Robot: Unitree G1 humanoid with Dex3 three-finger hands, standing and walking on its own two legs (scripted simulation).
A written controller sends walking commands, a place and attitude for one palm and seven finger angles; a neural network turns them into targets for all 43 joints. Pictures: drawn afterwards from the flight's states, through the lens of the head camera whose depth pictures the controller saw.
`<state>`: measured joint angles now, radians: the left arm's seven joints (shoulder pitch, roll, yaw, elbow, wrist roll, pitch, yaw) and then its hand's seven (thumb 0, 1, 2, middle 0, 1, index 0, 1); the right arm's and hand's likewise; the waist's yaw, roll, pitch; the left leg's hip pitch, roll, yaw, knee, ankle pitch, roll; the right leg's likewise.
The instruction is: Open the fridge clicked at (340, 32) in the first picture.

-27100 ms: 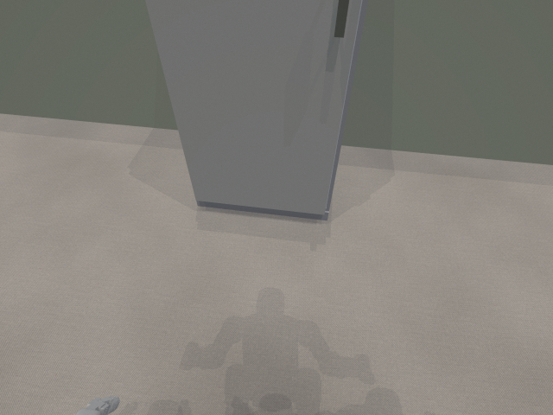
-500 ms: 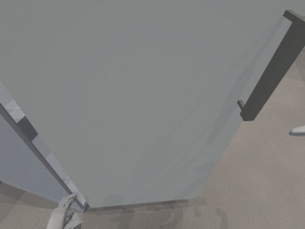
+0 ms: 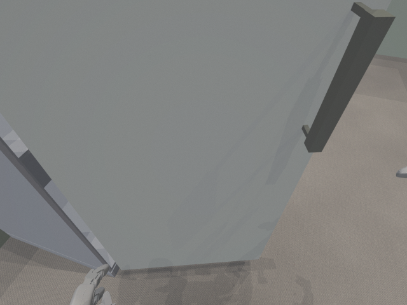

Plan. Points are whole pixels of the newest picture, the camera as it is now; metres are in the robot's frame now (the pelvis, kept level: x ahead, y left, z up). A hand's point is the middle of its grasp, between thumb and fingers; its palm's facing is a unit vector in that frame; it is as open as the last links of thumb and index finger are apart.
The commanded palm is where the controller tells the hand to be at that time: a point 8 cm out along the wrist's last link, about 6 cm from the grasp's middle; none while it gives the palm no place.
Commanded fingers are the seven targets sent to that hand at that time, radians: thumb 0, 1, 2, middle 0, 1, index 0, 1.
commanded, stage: slip the hand off the handle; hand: right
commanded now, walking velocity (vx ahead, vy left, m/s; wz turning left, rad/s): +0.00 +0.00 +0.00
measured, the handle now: (332, 88) +0.41 -0.18 +0.25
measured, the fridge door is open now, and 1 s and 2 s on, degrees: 67 67 67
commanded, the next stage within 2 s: draw the hand back to the body in 0.78 s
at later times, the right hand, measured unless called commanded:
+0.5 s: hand out of the picture +0.24 -0.31 +0.23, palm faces +0.35 +0.92 -0.17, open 14.7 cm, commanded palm +0.19 -0.35 +0.23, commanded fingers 0.00 0.55 -0.20 0.25 1.15 0.25 1.15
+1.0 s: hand out of the picture +0.23 -0.31 +0.21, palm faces +0.24 +0.96 -0.16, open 14.7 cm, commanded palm +0.17 -0.35 +0.22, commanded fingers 0.00 0.55 -0.20 0.25 1.15 0.25 1.15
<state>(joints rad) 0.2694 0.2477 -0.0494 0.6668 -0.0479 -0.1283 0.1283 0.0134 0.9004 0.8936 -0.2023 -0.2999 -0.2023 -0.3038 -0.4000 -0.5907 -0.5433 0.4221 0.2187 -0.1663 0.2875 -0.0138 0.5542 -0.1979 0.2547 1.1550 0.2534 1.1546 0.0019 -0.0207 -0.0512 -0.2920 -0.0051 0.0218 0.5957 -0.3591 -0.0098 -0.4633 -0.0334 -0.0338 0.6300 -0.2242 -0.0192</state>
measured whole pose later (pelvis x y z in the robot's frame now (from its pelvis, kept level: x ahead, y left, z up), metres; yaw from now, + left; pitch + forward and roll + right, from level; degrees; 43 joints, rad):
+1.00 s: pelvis -0.01 +0.02 +0.00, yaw -1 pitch -2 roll +1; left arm 0.22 0.27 -0.07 0.67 -0.09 -0.23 0.17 0.02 0.90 0.89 -0.20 -0.30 -0.20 -0.30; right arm -0.03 -0.57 -0.60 0.09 0.38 0.07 0.43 -0.01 0.55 -0.20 0.25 1.16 0.25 1.15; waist -0.05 -0.05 -0.06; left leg -0.20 -0.02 0.05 0.59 -0.36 0.01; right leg -0.37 -0.04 0.00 0.61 -0.21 0.00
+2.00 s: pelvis +0.03 +0.01 +0.01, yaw +0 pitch -3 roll +0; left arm 0.21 0.24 -0.02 0.66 -0.02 -0.15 0.09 0.02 0.90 0.89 -0.20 -0.30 -0.20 -0.30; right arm 0.44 -0.38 -0.38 -0.36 0.08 -0.09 -0.11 0.00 -0.40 -0.66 0.23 0.59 0.22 0.59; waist -0.05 -0.04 -0.02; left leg -0.06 0.01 0.01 0.46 -0.34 -0.01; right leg -0.22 -0.02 -0.05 0.50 -0.22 -0.01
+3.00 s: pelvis -0.01 -0.01 +0.01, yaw +1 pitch +0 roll +2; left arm 0.19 0.22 -0.02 0.54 -0.02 -0.02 0.09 0.01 0.90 0.89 -0.20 -0.30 -0.20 -0.30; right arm 0.54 -0.45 -0.41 -0.51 0.07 -0.15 -0.12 0.01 -0.89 -0.90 0.21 0.31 0.21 0.31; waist -0.01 -0.01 0.04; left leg -0.21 0.01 0.00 0.49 -0.29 -0.03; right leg -0.37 -0.02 -0.06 0.53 -0.17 -0.04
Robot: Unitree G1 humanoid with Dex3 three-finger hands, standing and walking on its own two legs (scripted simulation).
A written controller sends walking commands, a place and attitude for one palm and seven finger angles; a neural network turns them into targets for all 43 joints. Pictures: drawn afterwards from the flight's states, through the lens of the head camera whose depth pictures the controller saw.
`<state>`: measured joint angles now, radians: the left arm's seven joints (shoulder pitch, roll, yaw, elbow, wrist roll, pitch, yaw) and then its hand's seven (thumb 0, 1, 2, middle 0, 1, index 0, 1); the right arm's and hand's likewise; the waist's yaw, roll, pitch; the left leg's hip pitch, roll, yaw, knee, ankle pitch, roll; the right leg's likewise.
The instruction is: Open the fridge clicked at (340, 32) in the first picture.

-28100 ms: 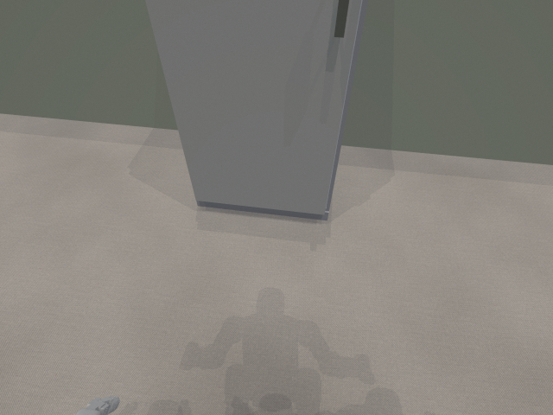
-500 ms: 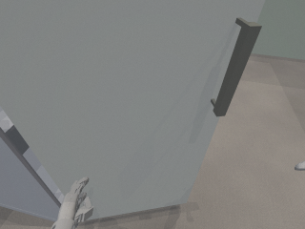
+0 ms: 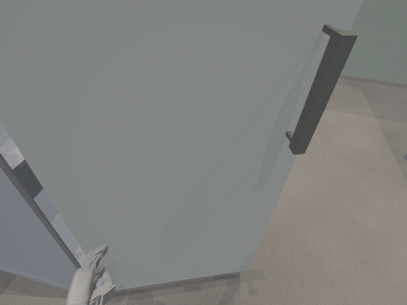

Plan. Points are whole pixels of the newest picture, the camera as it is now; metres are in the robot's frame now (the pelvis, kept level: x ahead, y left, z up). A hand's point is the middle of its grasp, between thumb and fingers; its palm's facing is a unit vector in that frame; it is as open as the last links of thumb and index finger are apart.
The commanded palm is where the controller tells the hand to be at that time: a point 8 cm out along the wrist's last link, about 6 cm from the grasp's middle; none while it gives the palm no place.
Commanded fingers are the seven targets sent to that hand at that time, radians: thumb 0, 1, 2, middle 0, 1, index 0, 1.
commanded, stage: draw the hand back to the body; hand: right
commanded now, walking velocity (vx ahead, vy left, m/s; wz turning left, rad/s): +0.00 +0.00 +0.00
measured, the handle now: (310, 96) +0.43 -0.19 +0.25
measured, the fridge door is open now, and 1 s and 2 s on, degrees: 67 67 67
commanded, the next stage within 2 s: step back with the hand held close in 1.48 s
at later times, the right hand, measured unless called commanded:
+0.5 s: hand out of the picture +0.23 -0.31 +0.19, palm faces +0.35 +0.89 -0.29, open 14.2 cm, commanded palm +0.17 -0.34 +0.21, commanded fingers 0.00 0.15 -0.39 0.24 0.92 0.24 0.92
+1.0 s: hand (390, 204) +0.24 -0.28 +0.17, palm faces +0.44 +0.80 -0.40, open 9.8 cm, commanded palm +0.18 -0.31 +0.19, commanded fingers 0.00 -0.75 -0.83 0.20 0.38 0.20 0.38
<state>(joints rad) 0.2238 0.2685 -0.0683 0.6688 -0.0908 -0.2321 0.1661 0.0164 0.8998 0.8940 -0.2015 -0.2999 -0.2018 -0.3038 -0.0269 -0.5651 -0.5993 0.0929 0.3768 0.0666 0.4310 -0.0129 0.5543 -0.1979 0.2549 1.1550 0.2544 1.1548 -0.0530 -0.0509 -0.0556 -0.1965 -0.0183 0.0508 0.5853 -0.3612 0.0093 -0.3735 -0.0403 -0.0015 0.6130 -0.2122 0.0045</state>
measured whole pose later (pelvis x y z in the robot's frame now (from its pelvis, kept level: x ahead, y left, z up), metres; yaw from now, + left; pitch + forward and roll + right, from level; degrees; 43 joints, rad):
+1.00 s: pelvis +0.03 -0.01 +0.01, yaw +2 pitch -3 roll +0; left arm 0.21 0.24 -0.02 0.66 -0.02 -0.15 0.09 0.02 0.90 0.89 -0.20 -0.30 -0.20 -0.30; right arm 0.44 -0.38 -0.38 -0.36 0.08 -0.09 -0.11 0.00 -0.40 -0.66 0.23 0.59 0.22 0.59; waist -0.05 -0.04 -0.02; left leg -0.06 0.01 0.01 0.46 -0.34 -0.01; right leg -0.22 -0.02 -0.05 0.50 -0.22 -0.01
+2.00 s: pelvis +0.00 -0.03 +0.01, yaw +2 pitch +0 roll +2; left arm 0.19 0.22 -0.02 0.54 -0.02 -0.02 0.09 0.01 0.90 0.89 -0.20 -0.30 -0.20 -0.30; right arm 0.54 -0.45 -0.41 -0.51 0.07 -0.15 -0.12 0.01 -0.89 -0.90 0.21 0.31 0.21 0.31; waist -0.01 -0.01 0.04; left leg -0.21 0.01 0.00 0.49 -0.29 -0.03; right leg -0.37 -0.02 -0.06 0.53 -0.17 -0.04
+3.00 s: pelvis -0.16 -0.07 +0.00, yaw +2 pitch +1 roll +3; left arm 0.24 0.23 -0.01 0.62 0.00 -0.08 0.09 0.01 0.90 0.89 -0.20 -0.30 -0.20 -0.30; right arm 0.49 -0.44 -0.41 -0.53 0.05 -0.22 -0.15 0.01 -0.89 -0.90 0.21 0.31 0.21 0.31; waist 0.00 0.04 -0.02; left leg -0.30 -0.01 -0.01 0.59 -0.31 -0.03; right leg -0.41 0.00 0.02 0.59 -0.18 -0.03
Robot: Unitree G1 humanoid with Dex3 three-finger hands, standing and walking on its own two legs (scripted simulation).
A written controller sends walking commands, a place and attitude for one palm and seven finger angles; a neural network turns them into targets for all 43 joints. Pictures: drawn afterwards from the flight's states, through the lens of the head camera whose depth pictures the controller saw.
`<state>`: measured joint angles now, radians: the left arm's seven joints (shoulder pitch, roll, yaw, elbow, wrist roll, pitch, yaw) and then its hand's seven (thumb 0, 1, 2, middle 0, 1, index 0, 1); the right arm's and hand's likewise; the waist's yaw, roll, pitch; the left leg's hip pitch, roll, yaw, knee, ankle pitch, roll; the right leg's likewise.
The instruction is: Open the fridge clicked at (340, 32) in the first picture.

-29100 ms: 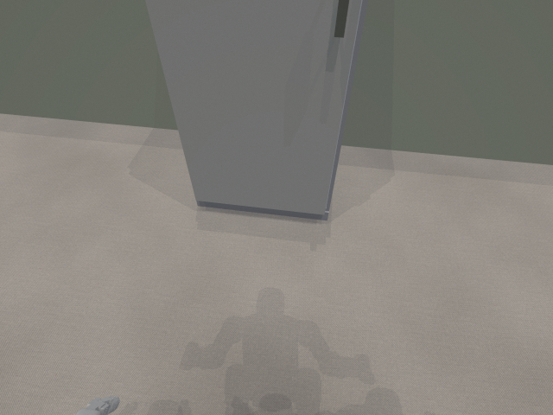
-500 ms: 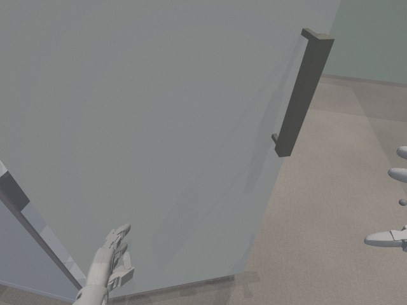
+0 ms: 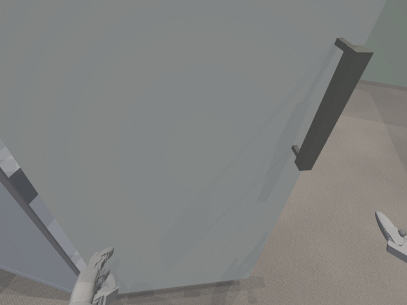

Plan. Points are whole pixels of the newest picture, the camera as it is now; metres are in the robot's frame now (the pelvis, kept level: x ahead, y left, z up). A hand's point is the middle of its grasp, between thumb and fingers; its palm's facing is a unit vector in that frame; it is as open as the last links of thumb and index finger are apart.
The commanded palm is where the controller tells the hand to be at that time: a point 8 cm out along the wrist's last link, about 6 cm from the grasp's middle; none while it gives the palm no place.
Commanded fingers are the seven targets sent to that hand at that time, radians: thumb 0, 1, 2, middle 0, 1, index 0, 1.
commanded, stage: draw the hand back to the body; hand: right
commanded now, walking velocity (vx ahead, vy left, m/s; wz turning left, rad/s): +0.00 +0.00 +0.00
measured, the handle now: (319, 111) +0.38 -0.19 +0.24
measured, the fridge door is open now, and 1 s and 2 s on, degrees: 67 67 67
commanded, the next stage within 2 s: step back with the hand held close in 0.48 s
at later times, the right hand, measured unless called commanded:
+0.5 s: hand (395, 239) +0.18 -0.26 +0.16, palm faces +0.48 +0.79 -0.38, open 7.4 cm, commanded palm +0.13 -0.30 +0.18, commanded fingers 0.00 -0.90 -0.90 0.20 0.30 0.20 0.30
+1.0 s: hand out of the picture +0.17 -0.28 +0.15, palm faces +0.36 +0.80 -0.48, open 7.4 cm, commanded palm +0.10 -0.32 +0.18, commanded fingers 0.00 -0.90 -0.90 0.20 0.30 0.20 0.30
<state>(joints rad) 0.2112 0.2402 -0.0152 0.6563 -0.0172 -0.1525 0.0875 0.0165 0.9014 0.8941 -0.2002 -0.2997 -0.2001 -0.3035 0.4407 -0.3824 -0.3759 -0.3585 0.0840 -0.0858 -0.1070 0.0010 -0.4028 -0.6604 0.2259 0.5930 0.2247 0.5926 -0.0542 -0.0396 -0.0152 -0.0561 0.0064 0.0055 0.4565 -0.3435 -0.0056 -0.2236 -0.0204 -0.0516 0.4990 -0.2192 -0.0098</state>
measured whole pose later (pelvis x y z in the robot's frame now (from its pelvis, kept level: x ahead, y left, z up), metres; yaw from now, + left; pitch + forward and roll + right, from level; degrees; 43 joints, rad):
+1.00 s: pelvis -0.04 -0.02 +0.00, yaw +0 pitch +0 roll +2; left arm 0.19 0.22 -0.02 0.54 -0.02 -0.02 0.09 0.01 0.90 0.89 -0.20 -0.30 -0.20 -0.30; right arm 0.54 -0.45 -0.41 -0.51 0.07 -0.15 -0.12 0.01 -0.89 -0.90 0.21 0.31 0.21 0.31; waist -0.01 -0.01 0.04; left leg -0.21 0.01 0.00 0.49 -0.29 -0.03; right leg -0.37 -0.02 -0.06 0.53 -0.17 -0.04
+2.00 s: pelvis -0.20 -0.06 -0.01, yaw +0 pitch +1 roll +3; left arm 0.24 0.23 -0.01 0.62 0.00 -0.08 0.09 0.01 0.90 0.89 -0.20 -0.30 -0.20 -0.30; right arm 0.49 -0.44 -0.41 -0.53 0.05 -0.22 -0.15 0.01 -0.89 -0.90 0.21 0.31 0.21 0.31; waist 0.00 0.04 -0.02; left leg -0.30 -0.01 -0.01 0.59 -0.31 -0.03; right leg -0.41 0.00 0.02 0.59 -0.18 -0.03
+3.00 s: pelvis -0.21 -0.08 +0.00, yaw -1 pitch +1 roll +1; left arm 0.19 0.19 -0.02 0.60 -0.01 -0.10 0.06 0.01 0.90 0.89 -0.20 -0.30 -0.20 -0.30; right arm 0.56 -0.42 -0.40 -0.47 0.05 -0.23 -0.14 0.01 -0.89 -0.90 0.21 0.31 0.21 0.31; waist 0.01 0.03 -0.01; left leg -0.17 -0.05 -0.01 0.44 -0.29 0.02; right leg -0.27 0.02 -0.01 0.51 -0.25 -0.04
